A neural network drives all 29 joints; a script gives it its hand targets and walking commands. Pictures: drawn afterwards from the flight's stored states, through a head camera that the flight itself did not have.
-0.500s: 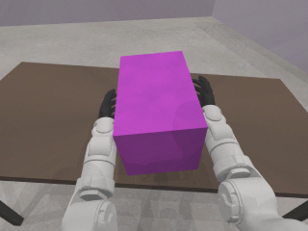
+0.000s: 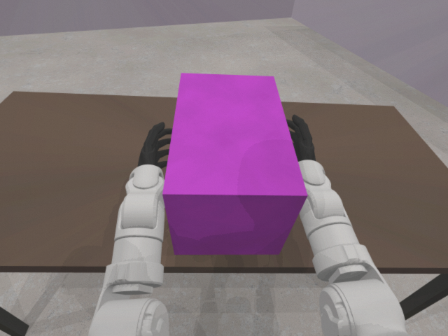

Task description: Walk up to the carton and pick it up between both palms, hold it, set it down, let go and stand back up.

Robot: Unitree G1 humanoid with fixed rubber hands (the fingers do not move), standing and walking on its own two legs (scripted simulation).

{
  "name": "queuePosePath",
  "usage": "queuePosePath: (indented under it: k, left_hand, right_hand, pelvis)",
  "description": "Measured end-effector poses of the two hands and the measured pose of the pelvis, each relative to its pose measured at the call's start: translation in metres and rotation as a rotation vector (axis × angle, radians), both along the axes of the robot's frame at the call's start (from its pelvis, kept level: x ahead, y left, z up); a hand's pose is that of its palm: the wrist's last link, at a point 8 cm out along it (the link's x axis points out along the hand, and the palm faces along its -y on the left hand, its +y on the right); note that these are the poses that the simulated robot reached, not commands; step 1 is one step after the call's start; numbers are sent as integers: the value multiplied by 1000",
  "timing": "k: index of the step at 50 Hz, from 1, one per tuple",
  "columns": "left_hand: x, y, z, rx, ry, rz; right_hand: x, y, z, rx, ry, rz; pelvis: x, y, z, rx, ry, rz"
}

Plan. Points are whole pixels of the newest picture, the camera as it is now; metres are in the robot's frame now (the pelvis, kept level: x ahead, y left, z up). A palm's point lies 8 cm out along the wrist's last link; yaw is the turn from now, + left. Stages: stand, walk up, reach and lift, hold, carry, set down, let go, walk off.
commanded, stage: reach and lift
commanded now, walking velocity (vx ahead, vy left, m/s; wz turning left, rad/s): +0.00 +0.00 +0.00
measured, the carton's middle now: (227, 159) +0.38 -0.01 +0.14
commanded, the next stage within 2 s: hold in 0.96 s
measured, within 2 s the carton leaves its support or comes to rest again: neither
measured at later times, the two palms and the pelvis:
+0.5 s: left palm (151, 162) +0.36 +0.12 +0.15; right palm (305, 154) +0.36 -0.15 +0.17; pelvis +0.00 +0.00 +0.00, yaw +0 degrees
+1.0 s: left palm (146, 159) +0.35 +0.13 +0.17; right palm (306, 149) +0.36 -0.14 +0.18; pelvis +0.00 -0.01 +0.00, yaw +0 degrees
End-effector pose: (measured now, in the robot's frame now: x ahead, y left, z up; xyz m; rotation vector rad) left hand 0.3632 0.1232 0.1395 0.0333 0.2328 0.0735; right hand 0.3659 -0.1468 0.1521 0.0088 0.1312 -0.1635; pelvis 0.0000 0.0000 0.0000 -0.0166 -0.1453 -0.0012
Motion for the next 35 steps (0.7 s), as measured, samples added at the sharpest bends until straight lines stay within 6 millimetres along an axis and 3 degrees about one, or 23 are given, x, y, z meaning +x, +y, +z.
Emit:
queuePosePath:
  k: [35]
  left_hand:
    - [-7,0,21,20,-41,-5]
  right_hand:
    - [-5,0,24,13,-46,6]
  pelvis:
    - [0,-5,0,-3,-20,2]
